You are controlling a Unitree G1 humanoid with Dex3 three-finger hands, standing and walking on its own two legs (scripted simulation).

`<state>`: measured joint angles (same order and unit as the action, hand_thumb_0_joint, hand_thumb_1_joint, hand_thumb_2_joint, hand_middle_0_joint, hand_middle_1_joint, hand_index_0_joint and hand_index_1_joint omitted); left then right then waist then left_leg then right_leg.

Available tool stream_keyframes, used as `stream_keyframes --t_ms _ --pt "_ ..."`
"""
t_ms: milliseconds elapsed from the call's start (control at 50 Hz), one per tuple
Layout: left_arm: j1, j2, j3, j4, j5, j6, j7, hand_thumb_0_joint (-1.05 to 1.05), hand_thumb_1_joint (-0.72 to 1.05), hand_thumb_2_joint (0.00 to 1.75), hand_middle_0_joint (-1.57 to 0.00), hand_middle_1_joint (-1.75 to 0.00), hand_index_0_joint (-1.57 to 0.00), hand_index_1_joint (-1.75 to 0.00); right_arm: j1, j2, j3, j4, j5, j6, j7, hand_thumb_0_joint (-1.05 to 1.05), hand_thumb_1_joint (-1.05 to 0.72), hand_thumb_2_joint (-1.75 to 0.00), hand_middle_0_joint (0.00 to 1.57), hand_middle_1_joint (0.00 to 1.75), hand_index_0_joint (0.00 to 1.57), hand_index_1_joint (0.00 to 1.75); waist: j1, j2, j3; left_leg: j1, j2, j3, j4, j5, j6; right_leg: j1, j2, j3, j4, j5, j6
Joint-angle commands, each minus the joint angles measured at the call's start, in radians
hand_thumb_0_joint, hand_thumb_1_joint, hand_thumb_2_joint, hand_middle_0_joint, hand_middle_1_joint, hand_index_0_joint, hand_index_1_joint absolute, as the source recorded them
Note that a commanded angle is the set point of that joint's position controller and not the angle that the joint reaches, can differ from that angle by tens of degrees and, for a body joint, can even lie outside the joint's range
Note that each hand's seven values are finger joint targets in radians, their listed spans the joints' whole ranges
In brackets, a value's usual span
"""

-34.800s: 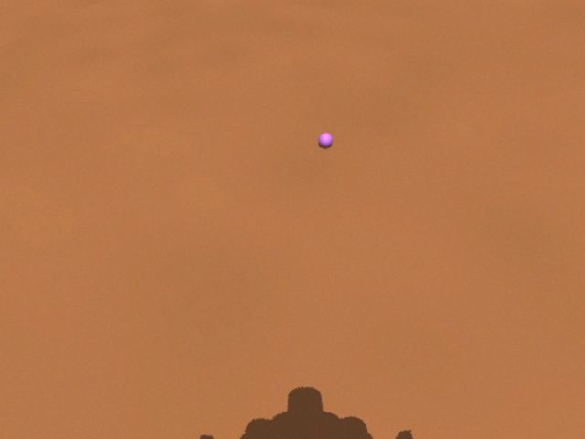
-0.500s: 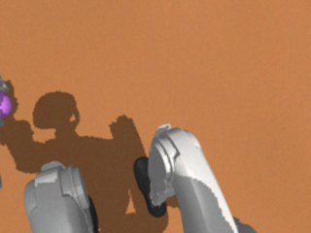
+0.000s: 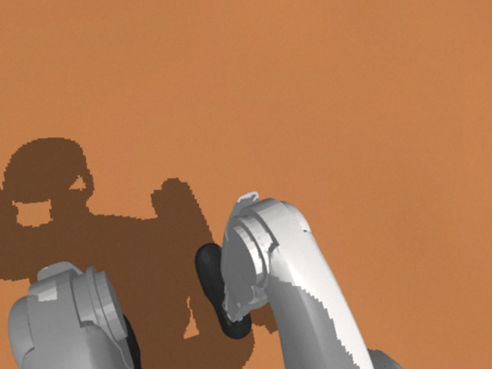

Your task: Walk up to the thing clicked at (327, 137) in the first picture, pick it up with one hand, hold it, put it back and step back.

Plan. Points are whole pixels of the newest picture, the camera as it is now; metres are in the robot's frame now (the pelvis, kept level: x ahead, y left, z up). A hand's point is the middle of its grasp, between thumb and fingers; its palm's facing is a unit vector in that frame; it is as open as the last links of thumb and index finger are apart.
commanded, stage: rest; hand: left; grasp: from above
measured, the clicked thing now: out of the picture +0.48 +0.29 -0.26
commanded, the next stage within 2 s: open in 0.92 s
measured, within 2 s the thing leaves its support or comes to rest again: rests again in 0.82 s
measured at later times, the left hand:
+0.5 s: hand out of the picture +0.47 +0.28 -0.25, palm faces -0.45 -0.12 -0.89, open 9.8 cm
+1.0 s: hand out of the picture +0.48 +0.29 -0.25, palm faces -0.45 -0.12 -0.89, open 9.8 cm
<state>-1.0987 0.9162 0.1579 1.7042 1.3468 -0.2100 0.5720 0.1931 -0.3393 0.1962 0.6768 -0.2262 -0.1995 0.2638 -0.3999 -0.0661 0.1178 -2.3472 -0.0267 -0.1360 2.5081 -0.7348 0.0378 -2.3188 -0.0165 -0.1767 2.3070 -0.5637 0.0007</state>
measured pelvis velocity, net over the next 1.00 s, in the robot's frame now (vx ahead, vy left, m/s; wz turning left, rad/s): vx -0.01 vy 0.00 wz -0.05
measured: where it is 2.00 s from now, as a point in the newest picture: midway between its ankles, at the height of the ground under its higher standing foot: (181, 342)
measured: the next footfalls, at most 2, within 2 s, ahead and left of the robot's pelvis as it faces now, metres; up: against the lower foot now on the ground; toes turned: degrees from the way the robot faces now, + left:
none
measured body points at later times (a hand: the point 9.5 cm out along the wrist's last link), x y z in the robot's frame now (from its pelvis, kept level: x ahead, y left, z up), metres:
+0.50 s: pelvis +0.00 +0.00 +0.00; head +0.29 +0.10 +0.32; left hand +0.49 +0.29 -0.20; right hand +0.01 -0.26 -0.05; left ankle +0.06 +0.11 -0.28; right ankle +0.13 -0.11 -0.28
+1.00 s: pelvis -0.01 +0.00 +0.00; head +0.29 +0.11 +0.32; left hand +0.50 +0.29 -0.20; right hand +0.01 -0.25 -0.04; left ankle +0.06 +0.11 -0.28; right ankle +0.13 -0.11 -0.28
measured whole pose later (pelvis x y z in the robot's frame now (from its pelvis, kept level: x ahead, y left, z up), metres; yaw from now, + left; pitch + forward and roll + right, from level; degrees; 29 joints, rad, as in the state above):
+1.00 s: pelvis -0.01 +0.00 +0.00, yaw -3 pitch +30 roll -15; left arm -1.13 1.03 0.14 1.73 1.33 -0.22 0.58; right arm 0.18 -0.37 0.28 0.61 -0.23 -0.24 0.27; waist -0.44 -0.11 0.18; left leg -2.34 -0.02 -0.18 2.52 -0.73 0.04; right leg -2.29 0.00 -0.21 2.28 -0.54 0.01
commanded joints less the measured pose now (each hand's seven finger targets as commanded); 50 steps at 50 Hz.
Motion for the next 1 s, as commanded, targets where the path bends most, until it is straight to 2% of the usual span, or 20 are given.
stream_keyframes --t_ms 0,40,120,140,240,280,340,480,560,600,640,680,760,780,800,820,840,900,940,980 --pt "-0.295 0.244 0.014 -0.132 -0.009 -0.013 0.049 0.0 0.64 0.77 -0.99 -0.73 -1.01 -0.71 0.237 -0.324 -0.09 0.012 0.004 -0.004 -0.005 0.0 -0.91 -0.9 0.2 0.3 0.2 0.3 -0.048 0.474 -0.67 0.481 0.012 0.03 -0.274 0.239 -0.019 0.425 0.045 -0.043 -0.174 0.179 -0.032" --pt "-0.278 0.252 0.024 -0.131 -0.005 -0.014 0.055 0.0 0.65 0.77 -0.99 -0.73 -1.01 -0.71 0.239 -0.333 -0.093 0.012 0.006 -0.003 -0.006 0.0 -0.91 -0.9 0.2 0.3 0.2 0.3 -0.04 0.488 -0.691 0.505 0.014 0.022 -0.286 0.26 -0.026 0.423 0.046 -0.049 -0.172 0.19 -0.034" --pt "-0.291 0.232 -0.005 -0.104 -0.007 -0.015 0.053 0.0 0.64 0.79 -1.0 -0.73 -1.01 -0.71 0.229 -0.323 -0.072 0.004 0.003 -0.011 0.0 0.0 -0.91 -0.9 0.2 0.3 0.2 0.3 -0.066 0.454 -0.648 0.459 0.014 0.026 -0.264 0.239 -0.015 0.43 0.05 -0.049 -0.176 0.189 -0.029" --pt "-0.283 0.262 0.012 -0.109 -0.006 -0.014 0.061 0.0 0.63 0.78 -0.99 -0.73 -1.0 -0.71 0.234 -0.33 -0.075 0.009 0.006 -0.007 -0.004 0.0 -0.91 -0.9 0.2 0.3 0.2 0.3 -0.051 0.462 -0.679 0.461 0.013 0.03 -0.269 0.244 -0.014 0.456 0.054 -0.049 -0.184 0.191 -0.029" --pt "-0.3 0.252 -0.009 -0.084 -0.002 -0.018 0.063 0.0 0.66 0.77 -1.01 -0.71 -1.02 -0.7 0.223 -0.345 -0.065 -0.002 0.002 -0.021 -0.002 0.0 -0.91 -0.9 0.2 0.3 0.2 0.3 -0.075 0.467 -0.615 0.468 0.019 0.009 -0.274 0.201 -0.02 0.39 0.049 -0.06 -0.177 0.151 -0.031" --pt "-0.283 0.271 0.004 -0.097 -0.002 -0.019 0.066 0.0 0.67 0.76 -1.01 -0.7 -1.03 -0.69 0.22 -0.35 -0.067 -0.005 0.004 -0.023 -0.002 0.0 -0.91 -0.9 0.2 0.3 0.2 0.3 -0.059 0.491 -0.636 0.511 0.023 -0.004 -0.288 0.236 -0.03 0.388 0.048 -0.066 -0.169 0.171 -0.031" --pt "-0.314 0.262 -0.012 -0.095 -0.001 -0.019 0.065 0.0 0.69 0.75 -1.01 -0.72 -1.04 -0.7 0.222 -0.35 -0.056 -0.018 -0.002 -0.03 0.004 0.0 -0.91 -0.9 0.2 0.3 0.2 0.3 -0.089 0.475 -0.614 0.495 0.026 -0.004 -0.274 0.224 -0.024 0.396 0.047 -0.062 -0.171 0.174 -0.026" --pt "-0.283 0.298 0.003 -0.101 -0.009 -0.01 0.074 0.0 0.68 0.74 -1.02 -0.7 -1.04 -0.68 0.218 -0.355 -0.048 -0.02 0.003 -0.03 0.007 0.0 -0.91 -0.91 0.2 0.3 0.2 0.3 -0.069 0.514 -0.654 0.523 0.029 -0.009 -0.284 0.287 -0.033 0.439 0.054 -0.066 -0.168 0.22 -0.03" --pt "-0.285 0.302 -0.007 -0.074 -0.017 -0.008 0.072 0.0 0.67 0.74 -1.01 -0.71 -1.03 -0.69 0.208 -0.355 -0.037 -0.022 0.003 -0.032 0.005 0.0 -0.91 -0.91 0.2 0.3 0.2 0.3 -0.077 0.487 -0.62 0.473 0.027 0.003 -0.266 0.241 -0.021 0.444 0.062 -0.065 -0.181 0.191 -0.029" --pt "-0.308 0.297 -0.014 -0.082 -0.016 -0.008 0.069 0.0 0.67 0.75 -1.01 -0.72 -1.03 -0.7 0.218 -0.352 -0.03 -0.028 -0.001 -0.034 0.006 0.0 -0.91 -0.91 0.2 0.3 0.2 0.3 -0.094 0.467 -0.619 0.476 0.029 0.003 -0.261 0.238 -0.017 0.456 0.059 -0.061 -0.179 0.201 -0.023" --pt "-0.279 0.326 0.003 -0.082 -0.023 -0.009 0.073 0.0 0.68 0.76 -1.02 -0.72 -1.04 -0.7 0.215 -0.36 -0.035 -0.025 0.005 -0.034 0.0 0.0 -0.91 -0.91 0.2 0.3 0.2 0.3 -0.075 0.49 -0.624 0.483 0.028 0.001 -0.271 0.243 -0.021 0.457 0.061 -0.067 -0.187 0.193 -0.027" --pt "-0.296 0.292 -0.022 -0.072 -0.016 -0.014 0.064 0.0 0.7 0.75 -1.02 -0.73 -1.05 -0.71 0.219 -0.357 -0.025 -0.032 -0.001 -0.037 0.004 0.0 -0.91 -0.91 0.2 0.3 0.2 0.3 -0.106 0.47 -0.598 0.484 0.031 -0.004 -0.259 0.26 -0.022 0.448 0.06 -0.069 -0.184 0.209 -0.026" --pt "-0.309 0.328 -0.016 -0.101 -0.021 -0.017 0.059 0.0 0.7 0.74 -1.03 -0.72 -1.05 -0.7 0.222 -0.367 -0.021 -0.035 0.0 -0.039 0.002 0.0 -0.91 -0.91 0.2 0.3 0.2 0.3 -0.099 0.493 -0.62 0.515 0.036 -0.015 -0.27 0.274 -0.027 0.458 0.06 -0.07 -0.182 0.213 -0.025" --pt "-0.304 0.332 -0.016 -0.099 -0.024 -0.016 0.063 0.0 0.7 0.73 -1.02 -0.72 -1.05 -0.69 0.211 -0.368 -0.021 -0.031 0.003 -0.037 -0.002 0.0 -0.91 -0.91 0.2 0.3 0.2 0.3 -0.086 0.495 -0.634 0.506 0.034 -0.013 -0.27 0.262 -0.026 0.465 0.063 -0.07 -0.186 0.208 -0.027" --pt "-0.301 0.311 -0.028 -0.074 -0.021 -0.013 0.057 0.0 0.71 0.72 -1.04 -0.71 -1.06 -0.69 0.212 -0.365 -0.018 -0.038 0.0 -0.04 0.002 0.0 -0.91 -0.91 0.2 0.3 0.2 0.3 -0.103 0.496 -0.593 0.495 0.035 -0.016 -0.267 0.246 -0.027 0.438 0.057 -0.07 -0.18 0.195 -0.027" --pt "-0.29 0.34 -0.013 -0.1 -0.028 -0.013 0.06 0.0 0.7 0.71 -1.02 -0.72 -1.04 -0.69 0.21 -0.361 -0.017 -0.033 0.006 -0.037 -0.002 0.0 -0.91 -0.91 0.2 0.3 0.2 0.3 -0.075 0.498 -0.629 0.488 0.033 -0.007 -0.278 0.247 -0.023 0.477 0.067 -0.07 -0.191 0.199 -0.026" --pt "-0.286 0.316 -0.026 -0.071 -0.022 -0.008 0.056 0.0 0.7 0.73 -1.04 -0.7 -1.05 -0.69 0.208 -0.363 -0.014 -0.043 0.002 -0.038 -0.001 0.0 -0.91 -0.91 0.2 0.3 0.2 0.3 -0.097 0.48 -0.593 0.488 0.035 -0.014 -0.266 0.238 -0.024 0.438 0.059 -0.071 -0.185 0.191 -0.026" --pt "-0.262 0.334 -0.019 -0.086 -0.026 -0.009 0.051 0.0 0.7 0.73 -1.04 -0.69 -1.05 -0.68 0.2 -0.364 -0.015 -0.041 0.007 -0.036 -0.006 0.0 -0.91 -0.91 0.2 0.3 0.2 0.3 -0.075 0.481 -0.598 0.465 0.032 -0.007 -0.276 0.226 -0.022 0.458 0.063 -0.072 -0.194 0.176 -0.029" --pt "-0.268 0.341 -0.009 -0.104 -0.02 -0.01 0.05 0.0 0.71 0.71 -1.03 -0.69 -1.05 -0.67 0.204 -0.375 -0.021 -0.051 0.007 -0.035 -0.007 0.0 -0.91 -0.91 0.2 0.3 0.2 0.3 -0.075 0.495 -0.602 0.501 0.036 -0.02 -0.276 0.26 -0.032 0.433 0.059 -0.078 -0.184 0.191 -0.033" --pt "-0.278 0.315 -0.028 -0.085 -0.024 -0.012 0.045 0.0 0.71 0.69 -1.03 -0.67 -1.05 -0.65 0.209 -0.365 -0.012 -0.053 0.003 -0.037 -0.004 0.0 -0.91 -0.91 0.2 0.3 0.2 0.3 -0.097 0.474 -0.584 0.487 0.036 -0.018 -0.266 0.253 -0.026 0.441 0.063 -0.077 -0.184 0.192 -0.028"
